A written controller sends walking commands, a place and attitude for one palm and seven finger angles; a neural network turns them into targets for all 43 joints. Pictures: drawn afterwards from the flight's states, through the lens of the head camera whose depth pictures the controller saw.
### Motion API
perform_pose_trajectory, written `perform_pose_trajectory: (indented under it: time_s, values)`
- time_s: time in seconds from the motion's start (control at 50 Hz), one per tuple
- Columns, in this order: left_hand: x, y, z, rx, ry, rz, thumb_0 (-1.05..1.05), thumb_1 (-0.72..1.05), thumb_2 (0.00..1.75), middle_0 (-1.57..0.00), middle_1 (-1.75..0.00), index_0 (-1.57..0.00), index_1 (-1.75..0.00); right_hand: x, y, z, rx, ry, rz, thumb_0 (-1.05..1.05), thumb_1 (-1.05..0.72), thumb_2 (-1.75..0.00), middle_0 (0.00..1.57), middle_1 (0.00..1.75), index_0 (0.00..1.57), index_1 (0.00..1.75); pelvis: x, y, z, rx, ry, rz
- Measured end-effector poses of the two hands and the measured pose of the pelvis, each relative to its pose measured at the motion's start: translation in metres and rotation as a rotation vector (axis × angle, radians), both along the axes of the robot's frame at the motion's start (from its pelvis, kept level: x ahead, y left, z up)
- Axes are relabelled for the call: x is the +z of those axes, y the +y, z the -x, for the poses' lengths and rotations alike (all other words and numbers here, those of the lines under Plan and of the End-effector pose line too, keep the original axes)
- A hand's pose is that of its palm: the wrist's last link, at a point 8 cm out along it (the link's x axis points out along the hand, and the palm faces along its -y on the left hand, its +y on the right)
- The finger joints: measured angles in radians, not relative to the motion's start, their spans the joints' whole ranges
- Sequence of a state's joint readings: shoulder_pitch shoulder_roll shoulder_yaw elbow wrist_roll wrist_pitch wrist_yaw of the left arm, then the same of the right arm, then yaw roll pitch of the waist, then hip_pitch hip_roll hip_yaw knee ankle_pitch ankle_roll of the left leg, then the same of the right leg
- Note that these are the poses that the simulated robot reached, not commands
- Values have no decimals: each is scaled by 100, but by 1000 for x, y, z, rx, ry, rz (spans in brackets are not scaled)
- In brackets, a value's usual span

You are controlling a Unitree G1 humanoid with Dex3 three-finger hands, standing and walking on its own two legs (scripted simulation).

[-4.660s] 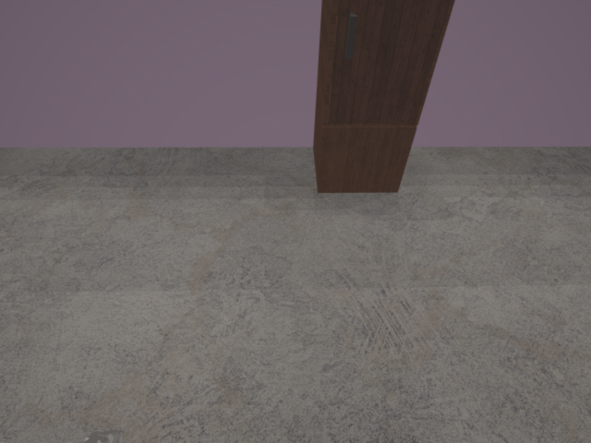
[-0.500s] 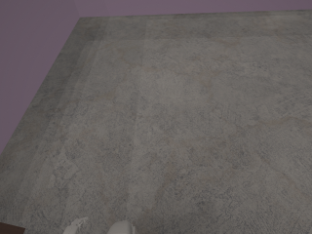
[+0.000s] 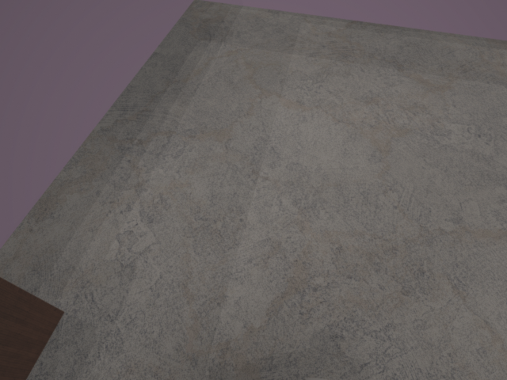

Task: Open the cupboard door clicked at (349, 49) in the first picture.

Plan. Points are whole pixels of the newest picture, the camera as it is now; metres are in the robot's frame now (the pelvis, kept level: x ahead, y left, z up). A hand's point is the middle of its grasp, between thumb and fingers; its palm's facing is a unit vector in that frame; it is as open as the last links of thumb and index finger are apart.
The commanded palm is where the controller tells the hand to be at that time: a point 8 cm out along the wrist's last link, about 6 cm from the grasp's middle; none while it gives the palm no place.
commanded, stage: turn to face it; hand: left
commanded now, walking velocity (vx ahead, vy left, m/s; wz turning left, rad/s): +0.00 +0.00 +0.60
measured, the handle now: out of the picture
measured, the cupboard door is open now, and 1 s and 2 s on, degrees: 0 0 0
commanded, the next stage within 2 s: none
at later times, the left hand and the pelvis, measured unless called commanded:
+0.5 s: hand out of the picture -0.05 +0.18 -0.17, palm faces +0.35 -0.91 -0.24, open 7.4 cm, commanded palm none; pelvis -0.03 -0.02 -0.01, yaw +20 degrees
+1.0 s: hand out of the picture -0.03 +0.24 -0.15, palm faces +0.57 -0.77 -0.29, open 7.4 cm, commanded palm none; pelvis -0.02 -0.02 -0.01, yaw +36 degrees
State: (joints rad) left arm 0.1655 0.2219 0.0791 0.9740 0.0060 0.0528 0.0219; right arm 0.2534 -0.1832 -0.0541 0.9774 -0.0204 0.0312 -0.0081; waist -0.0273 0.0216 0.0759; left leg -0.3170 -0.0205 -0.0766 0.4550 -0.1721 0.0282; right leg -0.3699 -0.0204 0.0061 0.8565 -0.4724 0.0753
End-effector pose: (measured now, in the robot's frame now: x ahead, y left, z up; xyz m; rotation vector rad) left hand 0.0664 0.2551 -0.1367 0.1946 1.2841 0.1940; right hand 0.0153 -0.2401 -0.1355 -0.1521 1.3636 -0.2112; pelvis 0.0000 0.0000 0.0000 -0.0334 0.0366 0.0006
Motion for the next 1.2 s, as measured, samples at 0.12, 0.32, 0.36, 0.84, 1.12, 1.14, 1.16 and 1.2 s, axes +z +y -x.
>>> perform_pose_trajectory:
  time_s: [0.12, 0.32, 0.36, 0.84, 1.12, 1.14, 1.16, 1.2]
  values:
    - [11, -13, 7, 52, -99, -54, 0, 91, 90, -20, -30, -20, -30, -17, -36, -7, 63, -3, -10, 1, -91, -90, 20, 30, 21, 30, -9, -24, 16, 83, 0, -31]
    - [25, -41, 62, 161, -122, -63, 0, 91, 90, -20, -30, -20, -30, -10, -60, -65, 210, -93, -15, 1, -91, -90, 19, 30, 20, 30, -2, -42, 25, 225, -36, -75]
    - [22, -44, 74, 190, -117, -50, 0, 91, 90, -20, -30, -20, -30, -8, -56, -76, 250, -95, -12, 1, -91, -90, 19, 30, 20, 30, -2, -41, 26, 256, -36, -77]
    - [3, 28, 172, 517, -67, -48, 0, 91, 90, -20, -30, -20, -30, 10, 74, -148, 623, -172, -17, 1, -90, -90, 20, 30, 21, 30, -5, 7, 37, 529, -15, -25]
    - [34, -20, 135, 586, -232, -143, 0, 91, 90, -20, -30, -20, -30, -22, 34, -172, 693, -66, -59, 1, -91, -90, 20, 30, 20, 30, -9, -31, 12, 720, -25, -78]
    - [35, -25, 140, 604, -225, -140, 0, 91, 90, -20, -30, -20, -30, -21, 34, -176, 708, -63, -60, 1, -91, -90, 20, 30, 20, 30, -8, -32, 12, 733, -26, -83]
    - [35, -31, 145, 621, -215, -137, 0, 91, 90, -20, -30, -20, -30, -20, 34, -179, 722, -62, -61, 1, -91, -90, 20, 30, 20, 30, -6, -33, 11, 748, -27, -87]
    - [34, -41, 158, 657, -194, -128, 0, 90, 90, -20, -30, -21, -30, -17, 37, -186, 752, -60, -61, 1, -91, -90, 19, 30, 20, 30, -4, -34, 11, 778, -28, -91]
